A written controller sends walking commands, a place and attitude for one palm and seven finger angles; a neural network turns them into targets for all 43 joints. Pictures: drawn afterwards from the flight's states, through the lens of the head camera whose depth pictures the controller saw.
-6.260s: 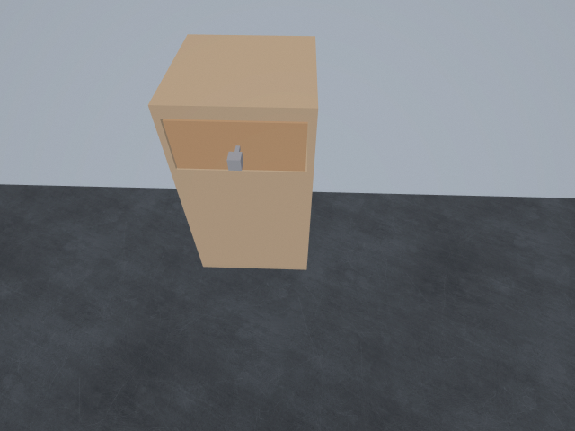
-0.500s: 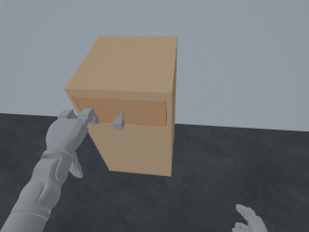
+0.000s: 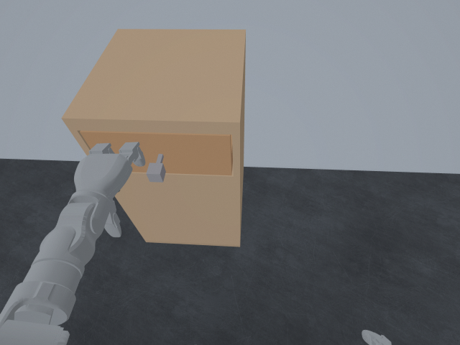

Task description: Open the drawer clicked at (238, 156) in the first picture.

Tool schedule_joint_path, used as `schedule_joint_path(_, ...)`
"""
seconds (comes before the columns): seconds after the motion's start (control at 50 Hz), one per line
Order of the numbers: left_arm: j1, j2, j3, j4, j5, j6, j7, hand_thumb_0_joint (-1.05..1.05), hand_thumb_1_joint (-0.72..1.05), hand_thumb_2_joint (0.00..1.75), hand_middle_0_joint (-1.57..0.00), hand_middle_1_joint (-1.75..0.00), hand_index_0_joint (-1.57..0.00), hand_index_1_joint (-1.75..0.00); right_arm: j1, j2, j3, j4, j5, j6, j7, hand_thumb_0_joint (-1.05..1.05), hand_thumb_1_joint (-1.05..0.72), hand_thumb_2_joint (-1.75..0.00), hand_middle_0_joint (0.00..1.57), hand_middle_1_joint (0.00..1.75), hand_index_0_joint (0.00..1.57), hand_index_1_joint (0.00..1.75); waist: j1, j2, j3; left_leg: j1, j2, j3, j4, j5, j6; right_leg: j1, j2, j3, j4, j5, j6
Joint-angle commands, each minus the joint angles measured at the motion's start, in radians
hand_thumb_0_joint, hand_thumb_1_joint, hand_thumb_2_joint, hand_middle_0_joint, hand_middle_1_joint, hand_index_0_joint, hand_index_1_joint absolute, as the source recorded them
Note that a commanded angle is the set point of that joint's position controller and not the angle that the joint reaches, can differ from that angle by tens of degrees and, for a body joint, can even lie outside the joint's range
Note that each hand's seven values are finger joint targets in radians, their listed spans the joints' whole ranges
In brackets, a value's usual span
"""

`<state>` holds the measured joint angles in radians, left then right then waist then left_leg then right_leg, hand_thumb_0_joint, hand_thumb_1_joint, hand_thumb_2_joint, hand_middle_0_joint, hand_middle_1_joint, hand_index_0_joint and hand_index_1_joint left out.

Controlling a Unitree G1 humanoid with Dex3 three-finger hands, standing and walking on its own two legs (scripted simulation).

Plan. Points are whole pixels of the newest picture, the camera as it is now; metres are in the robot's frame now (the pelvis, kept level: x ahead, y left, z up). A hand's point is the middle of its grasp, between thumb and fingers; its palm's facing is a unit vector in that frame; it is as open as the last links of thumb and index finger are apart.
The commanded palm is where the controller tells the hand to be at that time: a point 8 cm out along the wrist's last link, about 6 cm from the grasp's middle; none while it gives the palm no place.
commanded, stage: move the hooked fingers above the handle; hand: left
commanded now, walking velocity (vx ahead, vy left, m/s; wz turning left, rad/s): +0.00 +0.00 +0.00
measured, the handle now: (157, 166) +0.55 +0.24 -0.11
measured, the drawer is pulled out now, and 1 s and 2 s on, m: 0.00 0.00 0.00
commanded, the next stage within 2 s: lower the fingers behind the handle in 1.68 s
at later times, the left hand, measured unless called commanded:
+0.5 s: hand (132, 176) +0.44 +0.25 -0.02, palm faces -0.08 -0.03 -1.00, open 13.8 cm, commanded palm +0.44 +0.25 +0.05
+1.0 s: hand (144, 168) +0.49 +0.24 -0.05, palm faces -0.08 -0.02 -1.00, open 13.8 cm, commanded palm +0.49 +0.24 +0.00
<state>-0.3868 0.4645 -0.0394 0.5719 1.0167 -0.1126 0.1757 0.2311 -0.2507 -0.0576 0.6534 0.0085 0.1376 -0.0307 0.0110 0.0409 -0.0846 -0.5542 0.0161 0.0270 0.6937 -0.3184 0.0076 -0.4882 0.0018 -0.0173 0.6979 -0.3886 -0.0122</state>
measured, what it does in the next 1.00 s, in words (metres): lowers itself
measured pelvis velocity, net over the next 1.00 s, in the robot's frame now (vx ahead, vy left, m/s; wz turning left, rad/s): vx -0.02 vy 0.02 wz -0.04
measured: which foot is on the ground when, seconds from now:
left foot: down 0.00-1.00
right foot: down 0.00-1.00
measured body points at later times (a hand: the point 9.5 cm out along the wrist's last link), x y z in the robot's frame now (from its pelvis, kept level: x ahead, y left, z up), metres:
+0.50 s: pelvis +0.00 +0.02 -0.02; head +0.09 +0.02 +0.42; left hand +0.44 +0.25 +0.04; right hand +0.04 -0.26 -0.15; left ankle +0.01 +0.12 -0.72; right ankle -0.03 -0.11 -0.72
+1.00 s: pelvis -0.02 +0.02 -0.05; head +0.12 +0.03 +0.38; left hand +0.49 +0.24 +0.00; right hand -0.05 -0.26 -0.17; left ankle +0.01 +0.12 -0.72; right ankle -0.03 -0.11 -0.72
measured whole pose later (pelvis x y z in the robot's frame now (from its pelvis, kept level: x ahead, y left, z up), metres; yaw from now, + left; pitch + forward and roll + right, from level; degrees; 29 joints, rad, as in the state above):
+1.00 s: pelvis -0.02 +0.02 -0.05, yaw -2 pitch +26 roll -3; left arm -0.89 0.57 0.04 1.18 1.16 -0.12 0.36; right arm 0.37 -0.25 -0.05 0.72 -0.04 0.14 -0.01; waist -0.17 0.05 -0.18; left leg -1.07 0.05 0.02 1.05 -0.43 0.04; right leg -0.98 0.03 -0.02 0.99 -0.47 0.01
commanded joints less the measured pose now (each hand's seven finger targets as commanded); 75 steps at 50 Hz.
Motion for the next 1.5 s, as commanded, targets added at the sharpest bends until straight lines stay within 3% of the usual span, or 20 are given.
schedule_joint_path(0.0,-0.370,0.249,0.119,-0.134,0.004,-0.023,0.058,0.00,-0.50,0.30,-0.30,-1.20,-0.30,-1.20,0.028,-0.125,-0.054,-0.106,-0.008,-0.024,-0.011,0.00,-0.90,-0.90,0.20,0.30,0.20,0.30,-0.014,-0.031,-0.343,0.185,-0.056,0.010,-0.006,0.339,0.042,0.068,0.039,0.012,-0.060,0.425,-0.023)
schedule_joint_path(0.04,-0.400,0.284,0.153,-0.124,0.011,-0.042,0.075,0.00,-0.50,0.30,-0.30,-1.20,-0.30,-1.20,0.049,-0.130,-0.062,-0.096,-0.012,-0.021,-0.010,0.00,-0.90,-0.90,0.20,0.30,0.20,0.30,-0.015,-0.019,-0.377,0.184,-0.053,0.009,0.010,0.358,0.044,0.062,0.041,0.017,-0.046,0.437,-0.023)
schedule_joint_path(0.1,-0.440,0.248,0.124,-0.093,0.019,-0.055,0.102,0.00,-0.50,0.30,-0.30,-1.20,-0.30,-1.20,0.071,-0.130,-0.068,-0.082,-0.013,-0.015,-0.004,0.00,-0.90,-0.90,0.20,0.30,0.20,0.30,-0.035,0.007,-0.377,0.181,-0.048,0.006,0.031,0.375,0.041,0.009,0.048,0.009,-0.026,0.432,-0.026)
schedule_joint_path(0.16,-0.408,0.266,0.156,-0.028,0.030,-0.051,0.128,0.00,-0.50,0.30,-0.30,-1.20,-0.30,-1.20,0.096,-0.133,-0.078,-0.072,-0.016,-0.009,0.002,0.00,-0.90,-0.90,0.20,0.30,0.20,0.30,-0.029,0.001,-0.402,0.172,-0.044,0.005,0.048,0.398,0.039,-0.007,0.055,0.002,-0.008,0.430,-0.029)
schedule_joint_path(0.22,-0.488,0.258,0.132,0.046,0.045,-0.035,0.146,0.00,-0.50,0.30,-0.30,-1.20,-0.30,-1.20,0.117,-0.143,-0.077,-0.053,-0.017,-0.002,0.004,0.00,-0.90,-0.90,0.20,0.30,0.20,0.30,-0.061,-0.018,-0.385,0.140,-0.039,-0.001,0.059,0.368,0.041,-0.054,0.057,-0.003,-0.001,0.395,-0.028)
schedule_joint_path(0.34,-0.598,0.280,0.128,0.119,0.068,-0.037,0.165,0.00,-0.50,0.30,-0.30,-1.20,-0.30,-1.20,0.161,-0.149,-0.078,-0.045,-0.022,0.007,0.002,0.00,-0.90,-0.90,0.20,0.30,0.20,0.30,-0.082,0.007,-0.428,0.138,-0.033,-0.011,0.090,0.365,0.039,-0.117,0.063,-0.005,0.025,0.365,-0.029)
schedule_joint_path(0.38,-0.633,0.236,0.087,0.153,0.072,-0.035,0.170,0.00,-0.50,0.30,-0.30,-1.20,-0.30,-1.20,0.168,-0.147,-0.077,-0.042,-0.023,0.006,0.004,0.00,-0.90,-0.90,0.20,0.30,0.20,0.30,-0.098,0.035,-0.407,0.139,-0.029,-0.018,0.095,0.335,0.036,-0.176,0.065,-0.014,0.029,0.314,-0.032)
schedule_joint_path(0.42,-0.690,0.241,0.086,0.191,0.080,-0.032,0.180,0.00,-0.50,0.30,-0.30,-1.20,-0.30,-1.20,0.185,-0.152,-0.077,-0.032,-0.028,0.004,0.003,0.00,-0.90,-0.90,0.20,0.30,0.20,0.30,-0.118,0.020,-0.403,0.122,-0.024,-0.028,0.108,0.316,0.037,-0.216,0.067,-0.019,0.040,0.283,-0.031)
schedule_joint_path(0.44,-0.712,0.274,0.107,0.198,0.086,-0.033,0.187,0.00,-0.50,0.30,-0.30,-1.20,-0.30,-1.20,0.195,-0.157,-0.077,-0.031,-0.029,0.004,0.003,0.00,-0.90,-0.90,0.20,0.30,0.20,0.30,-0.116,0.027,-0.424,0.119,-0.024,-0.030,0.115,0.306,0.037,-0.225,0.067,-0.017,0.046,0.274,-0.030)
schedule_joint_path(0.54,-0.743,0.289,0.122,0.264,0.104,-0.015,0.212,0.00,-0.50,0.30,-0.30,-1.20,-0.30,-1.20,0.223,-0.159,-0.075,-0.028,-0.039,0.004,0.009,0.00,-0.90,-0.90,0.20,0.30,0.20,0.30,-0.117,0.056,-0.501,0.109,-0.022,-0.034,0.161,0.361,0.033,-0.258,0.073,-0.021,0.091,0.299,-0.031)
schedule_joint_path(0.58,-0.761,0.272,0.104,0.299,0.107,0.002,0.218,0.00,-0.50,0.30,-0.30,-1.20,-0.30,-1.20,0.232,-0.160,-0.073,-0.023,-0.041,0.005,0.010,0.00,-0.90,-0.90,0.20,0.30,0.20,0.30,-0.130,0.053,-0.480,0.085,-0.019,-0.031,0.170,0.356,0.034,-0.273,0.073,-0.022,0.095,0.303,-0.029)
schedule_joint_path(0.72,-0.816,0.326,0.129,0.345,0.112,0.004,0.209,0.00,-0.50,0.30,-0.30,-1.20,-0.30,-1.20,0.262,-0.172,-0.068,-0.007,-0.050,0.004,0.004,0.00,-0.90,-0.90,0.20,0.30,0.20,0.30,-0.146,0.046,-0.525,0.038,-0.014,-0.039,0.210,0.354,0.036,-0.294,0.074,-0.018,0.127,0.305,-0.026)
schedule_joint_path(0.76,-0.838,0.330,0.126,0.347,0.119,-0.005,0.211,0.00,-0.50,0.30,-0.30,-1.20,-0.30,-1.20,0.271,-0.174,-0.070,0.003,-0.051,0.002,0.002,0.00,-0.90,-0.90,0.20,0.30,0.20,0.30,-0.150,0.084,-0.519,0.038,-0.010,-0.038,0.223,0.339,0.035,-0.336,0.073,-0.019,0.134,0.280,-0.026)
schedule_joint_path(0.92,-0.947,0.361,0.123,0.418,0.127,-0.004,0.224,0.00,-0.50,0.30,-0.30,-1.20,-0.30,-1.20,0.296,-0.183,-0.061,0.026,-0.060,-0.011,-0.001,0.00,-0.90,-0.90,0.20,0.30,0.20,0.30,-0.197,0.088,-0.534,-0.034,-0.004,-0.056,0.279,0.292,0.037,-0.430,0.074,-0.028,0.179,0.218,-0.024)
schedule_joint_path(1.08,-0.951,0.432,0.151,0.398,0.127,0.020,0.200,0.00,-0.50,0.30,-0.30,-1.20,-0.30,-1.20,0.314,-0.192,-0.050,0.018,-0.058,-0.008,-0.001,0.00,-0.90,-0.90,0.20,0.30,0.20,0.30,-0.182,0.144,-0.616,-0.024,0.000,-0.057,0.306,0.311,0.036,-0.426,0.078,-0.030,0.201,0.232,-0.023)
schedule_joint_path(1.16,-0.969,0.413,0.135,0.363,0.119,0.013,0.184,0.00,-0.50,0.30,-0.30,-1.20,-0.30,-1.20,0.323,-0.188,-0.050,0.019,-0.056,-0.009,-0.004,0.00,-0.90,-0.90,0.20,0.30,0.20,0.30,-0.188,0.150,-0.626,0.002,0.006,-0.065,0.304,0.324,0.035,-0.430,0.080,-0.035,0.198,0.229,-0.022)
schedule_joint_path(1.26,-0.924,0.410,0.146,0.354,0.111,-0.001,0.186,0.00,-0.50,0.30,-0.30,-1.20,-0.30,-1.20,0.320,-0.185,-0.049,0.025,-0.056,-0.008,-0.005,0.00,-0.90,-0.90,0.20,0.30,0.20,0.30,-0.176,0.144,-0.594,0.010,0.008,-0.063,0.294,0.335,0.033,-0.427,0.081,-0.036,0.188,0.231,-0.024)
schedule_joint_path(1.32,-0.926,0.372,0.120,0.372,0.106,0.002,0.186,0.00,-0.50,0.30,-0.30,-1.20,-0.30,-1.20,0.316,-0.182,-0.048,0.027,-0.055,-0.009,-0.003,0.00,-0.90,-0.90,0.20,0.30,0.20,0.30,-0.187,0.123,-0.557,-0.010,0.007,-0.062,0.285,0.311,0.035,-0.428,0.080,-0.036,0.177,0.218,-0.024)
schedule_joint_path(1.38,-0.916,0.388,0.120,0.413,0.107,0.007,0.186,0.00,-0.50,0.30,-0.30,-1.20,-0.30,-1.20,0.312,-0.186,-0.042,0.022,-0.050,-0.006,-0.006,0.00,-0.90,-0.90,0.20,0.30,0.20,0.30,-0.193,0.087,-0.502,-0.062,0.001,-0.055,0.276,0.246,0.041,-0.426,0.079,-0.034,0.166,0.187,-0.021)
schedule_joint_path(1.48,-0.929,0.378,0.116,0.370,0.109,-0.024,0.182,0.00,-0.50,0.30,-0.30,-1.20,-0.30,-1.20,0.310,-0.181,-0.047,0.017,-0.053,-0.013,-0.007,0.00,-0.90,-0.90,0.20,0.30,0.20,0.30,-0.191,0.131,-0.555,-0.008,0.005,-0.065,0.290,0.289,0.035,-0.448,0.079,-0.037,0.182,0.196,-0.025)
